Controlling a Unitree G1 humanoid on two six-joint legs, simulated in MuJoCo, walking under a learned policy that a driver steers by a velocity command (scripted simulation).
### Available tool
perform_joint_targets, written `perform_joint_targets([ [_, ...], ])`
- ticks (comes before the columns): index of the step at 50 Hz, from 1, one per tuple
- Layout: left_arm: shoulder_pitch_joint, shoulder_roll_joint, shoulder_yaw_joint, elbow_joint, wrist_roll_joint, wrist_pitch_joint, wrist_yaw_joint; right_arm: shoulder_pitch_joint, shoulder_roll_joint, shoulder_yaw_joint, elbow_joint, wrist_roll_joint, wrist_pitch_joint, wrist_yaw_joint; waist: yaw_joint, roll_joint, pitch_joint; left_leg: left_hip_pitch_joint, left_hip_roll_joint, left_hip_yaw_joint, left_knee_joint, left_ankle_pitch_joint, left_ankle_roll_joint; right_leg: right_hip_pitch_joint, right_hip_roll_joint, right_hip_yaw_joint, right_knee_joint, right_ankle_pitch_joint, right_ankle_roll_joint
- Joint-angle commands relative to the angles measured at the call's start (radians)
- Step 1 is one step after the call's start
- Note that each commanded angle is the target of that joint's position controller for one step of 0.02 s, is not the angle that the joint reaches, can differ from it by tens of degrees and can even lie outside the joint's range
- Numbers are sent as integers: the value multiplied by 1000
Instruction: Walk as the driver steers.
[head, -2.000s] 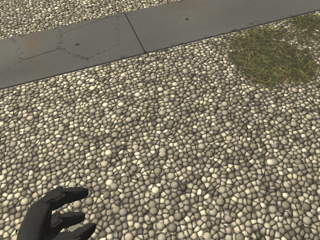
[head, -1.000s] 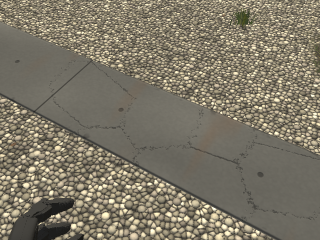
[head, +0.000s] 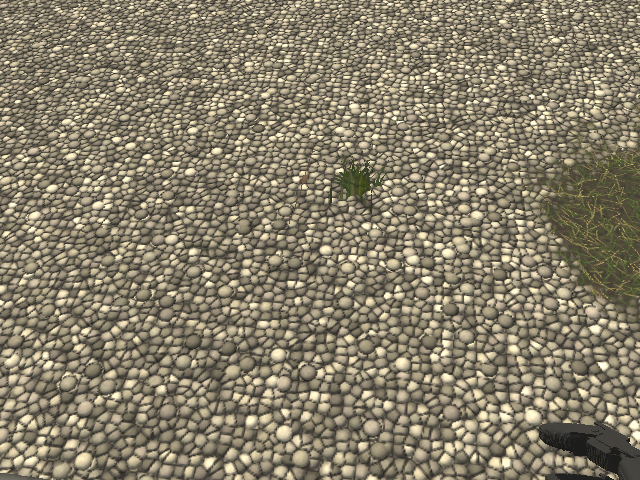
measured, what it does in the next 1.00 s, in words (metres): walks ahead: left foot, then right foot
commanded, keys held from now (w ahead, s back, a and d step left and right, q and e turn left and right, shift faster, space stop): w+e+shift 0.34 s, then w+shift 0.08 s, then w+q+shift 0.58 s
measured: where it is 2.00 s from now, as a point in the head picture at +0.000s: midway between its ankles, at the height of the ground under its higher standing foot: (383, 77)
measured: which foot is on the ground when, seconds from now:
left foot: up 0.00-0.26, down 0.28-0.76, up 0.78-1.00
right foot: down 0.00-0.28, up 0.30-0.72, down 0.74-1.00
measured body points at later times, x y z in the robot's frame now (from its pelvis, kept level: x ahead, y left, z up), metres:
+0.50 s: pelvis +0.43 +0.04 +0.02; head +0.44 +0.02 +0.47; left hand +0.72 +0.19 -0.05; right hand +0.32 -0.24 -0.10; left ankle +0.47 +0.16 -0.72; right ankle +0.39 -0.08 -0.63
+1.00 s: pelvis +0.80 -0.15 +0.02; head +0.82 -0.14 +0.47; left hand +0.86 +0.15 -0.11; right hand +0.95 -0.46 -0.05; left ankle +0.93 -0.04 -0.62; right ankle +0.70 -0.27 -0.72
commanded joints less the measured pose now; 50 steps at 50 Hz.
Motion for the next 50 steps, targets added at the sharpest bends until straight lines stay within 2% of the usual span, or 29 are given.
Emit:
perform_joint_targets([
  [1,-108,147,35,-124,-6,-41,29,51,-155,-51,-54,-8,13,-10,-106,21,-36,-165,45,-24,-176,26,-42,65,-267,578,-429,-86,-192],
  [3,-63,125,28,-108,-26,-37,54,-88,-117,-37,-97,-24,19,-12,-54,51,23,-147,25,27,-389,156,-80,-5,-210,459,-452,17,-167],
  [6,-35,138,36,-80,-26,-17,71,-214,-49,-24,-150,-23,11,5,14,-22,23,6,-40,90,-666,429,-110,-90,-145,366,-432,50,-89],
  [10,-3,125,46,-44,-43,-11,78,-223,-122,-62,-173,26,0,9,23,-98,-12,97,-48,23,-808,463,-112,49,-180,452,-349,0,-43],
  [12,-15,128,56,-38,-37,0,83,-145,-173,-89,-161,39,-7,5,-31,-134,-50,149,-43,27,-819,369,-91,164,-208,475,-238,204,-20],
  [13,-43,133,57,-49,-21,7,77,13,-211,-115,-130,45,-8,-4,-122,-143,-150,303,-42,50,-801,316,-68,190,-182,445,-69,392,10],
  [14,-100,103,40,-84,11,11,64,265,-228,-125,-89,47,3,-16,-253,-143,-327,623,40,10,-698,205,-42,63,-156,394,219,417,47],
  [15,72,-66,-3,-108,1,9,56,398,-284,-125,-63,1,9,-15,-164,233,-517,1012,286,-440,-781,-198,87,-269,-34,305,612,-249,84],
  [16,111,-16,-23,-136,-75,3,60,369,-280,-119,-55,-14,9,11,-128,526,-527,1010,412,-875,-1000,-599,157,-475,-105,227,820,-256,94],
  [17,2,73,-5,-121,-70,10,68,278,-182,-104,-87,-8,18,5,-167,339,-349,860,359,-750,-1044,-602,127,-530,-161,180,861,-144,101],
  [18,-96,112,2,-130,-40,11,66,254,-154,-95,-66,-9,30,1,-175,156,-236,712,307,-565,-1039,-398,103,-504,-186,139,829,-79,102],
  [19,-170,100,2,-145,-11,6,62,257,-156,-94,-36,-21,36,2,-163,24,-162,579,259,-424,-1035,-203,90,-454,-216,126,778,-55,97],
  [21,-186,62,0,-157,-23,8,47,232,-113,-76,10,-29,26,7,-107,45,-91,422,201,-265,-1061,-47,99,-376,-266,146,677,-31,84],
  [24,-227,4,-22,-176,-30,6,40,279,-69,-56,72,4,18,23,-67,44,-22,345,195,-225,-1114,-20,160,-414,-269,157,557,-70,75],
  [28,-376,29,-36,-221,7,-32,18,297,-156,-69,80,15,22,9,-71,-2,58,284,194,-164,-1189,115,200,-445,-295,104,260,193,126],
  [32,-528,40,-37,-253,-5,-67,-9,399,-199,-71,113,35,30,-6,-125,11,65,216,178,-64,-1235,207,165,-155,-213,39,-9,353,159],
  [35,-464,111,2,-244,-17,-77,1,455,-204,-61,148,28,53,-9,-67,90,-21,351,190,-44,-1059,562,120,9,-160,26,-102,255,131],
  [36,-338,154,28,-221,-20,-74,12,455,-222,-61,156,15,62,-8,18,119,-116,336,157,-9,-872,747,93,185,-131,-2,-103,188,107],
  [37,-133,184,48,-180,-17,-65,30,411,-218,-56,135,1,63,-9,139,137,-235,144,118,7,-598,711,53,490,-202,41,-35,166,92],
  [38,66,272,69,-139,5,-50,49,454,-95,-24,95,-26,54,-14,154,-84,-445,-112,27,47,-207,247,17,827,-453,365,-46,-109,45],
  [39,82,288,63,-126,19,-52,30,549,-10,2,63,47,34,-15,80,-396,-621,-278,-28,-17,59,-129,18,895,-605,875,-307,-523,-66],
  [40,25,182,42,-112,7,-51,29,437,-95,-24,60,83,37,-25,89,-286,-409,-411,22,-9,160,-84,16,770,-570,833,-390,-573,-38],
  [41,-6,133,30,-90,-1,-49,34,330,-106,-28,37,78,42,-26,89,-211,-247,-469,58,33,172,-26,16,644,-551,646,-373,-404,-19],
  [42,-57,104,24,-72,13,-49,35,287,-96,-29,31,56,51,-25,47,-108,-171,-423,101,43,127,25,16,494,-522,505,-375,-215,-12],
  [43,-109,60,16,-59,30,-53,34,273,-87,-37,28,38,67,-19,1,-108,-119,-365,132,35,75,56,15,370,-481,387,-393,-100,-8],
  [44,-155,30,12,-47,36,-55,36,289,-64,-38,25,43,88,-7,-43,-146,-91,-311,157,26,53,59,12,283,-469,301,-415,-36,-3],
  [45,-195,10,12,-36,25,-57,36,281,-40,-36,20,50,111,0,-67,-147,-57,-301,177,26,26,37,8,231,-467,218,-444,19,5],
  [47,-239,32,20,-25,13,-64,41,245,-29,-33,-3,39,137,5,-96,-110,5,-329,191,34,-8,76,-6,165,-475,99,-497,122,11],
  [50,-273,93,35,-21,19,-72,57,189,-52,-31,-33,27,136,22,-122,-62,44,-311,180,70,-172,291,-9,135,-424,-91,-548,200,31],
])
